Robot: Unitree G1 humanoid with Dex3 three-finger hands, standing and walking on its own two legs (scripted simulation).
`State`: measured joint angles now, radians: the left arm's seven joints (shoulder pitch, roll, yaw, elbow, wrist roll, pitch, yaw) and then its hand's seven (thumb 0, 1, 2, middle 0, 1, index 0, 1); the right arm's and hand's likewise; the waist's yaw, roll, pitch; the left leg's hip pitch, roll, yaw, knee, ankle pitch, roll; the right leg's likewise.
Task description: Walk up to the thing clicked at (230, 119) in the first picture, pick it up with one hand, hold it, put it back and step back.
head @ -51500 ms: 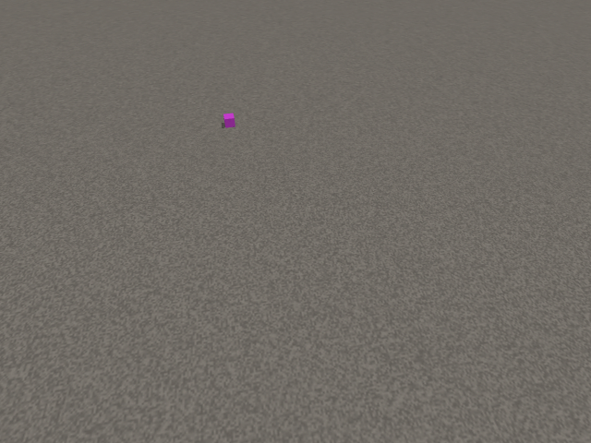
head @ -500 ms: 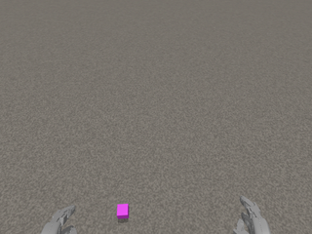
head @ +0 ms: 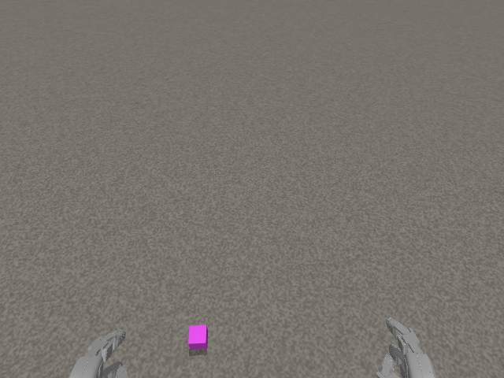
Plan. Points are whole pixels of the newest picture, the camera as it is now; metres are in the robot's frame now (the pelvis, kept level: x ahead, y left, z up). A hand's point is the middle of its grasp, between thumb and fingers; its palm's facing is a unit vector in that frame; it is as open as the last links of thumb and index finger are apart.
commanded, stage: home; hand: left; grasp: from above
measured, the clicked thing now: (198, 337) +0.43 +0.17 -0.69
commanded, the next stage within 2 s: stand in 1.40 s
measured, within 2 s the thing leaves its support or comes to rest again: neither
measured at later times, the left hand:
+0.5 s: hand out of the picture +0.16 +0.18 -0.05, palm faces +0.04 -0.98 -0.21, open 7.4 cm
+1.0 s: hand out of the picture +0.17 +0.19 -0.05, palm faces +0.04 -0.98 -0.21, open 7.4 cm
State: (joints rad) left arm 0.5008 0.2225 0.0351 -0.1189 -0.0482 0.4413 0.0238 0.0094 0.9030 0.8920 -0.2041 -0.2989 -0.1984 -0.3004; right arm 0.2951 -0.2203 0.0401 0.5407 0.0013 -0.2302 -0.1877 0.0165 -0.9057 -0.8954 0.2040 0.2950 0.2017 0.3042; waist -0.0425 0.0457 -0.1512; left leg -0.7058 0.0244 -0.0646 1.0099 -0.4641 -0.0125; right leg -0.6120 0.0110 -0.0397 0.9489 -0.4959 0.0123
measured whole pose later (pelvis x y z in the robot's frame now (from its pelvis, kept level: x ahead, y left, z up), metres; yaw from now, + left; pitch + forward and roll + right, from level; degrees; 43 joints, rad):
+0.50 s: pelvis +0.00 +0.00 +0.00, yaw +0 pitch +9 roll -3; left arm 0.50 0.23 0.03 -0.13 -0.05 0.44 0.02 0.01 0.91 0.89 -0.20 -0.30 -0.20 -0.30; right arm 0.29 -0.22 0.04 0.54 0.00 -0.24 -0.19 0.02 -0.91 -0.90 0.20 0.29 0.20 0.30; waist -0.04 0.05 -0.15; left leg -0.72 0.02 -0.06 1.02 -0.46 -0.01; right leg -0.62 0.01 -0.04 0.96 -0.49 0.02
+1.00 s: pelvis +0.00 +0.01 +0.00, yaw +0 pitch +10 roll -3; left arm 0.51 0.23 0.03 -0.14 -0.05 0.44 0.02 0.01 0.91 0.89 -0.20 -0.30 -0.20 -0.30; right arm 0.29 -0.22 0.04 0.54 0.00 -0.23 -0.19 0.02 -0.91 -0.90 0.20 0.29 0.20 0.30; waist -0.04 0.05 -0.16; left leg -0.72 0.02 -0.06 1.02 -0.48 0.00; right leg -0.62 0.01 -0.03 0.95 -0.50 0.02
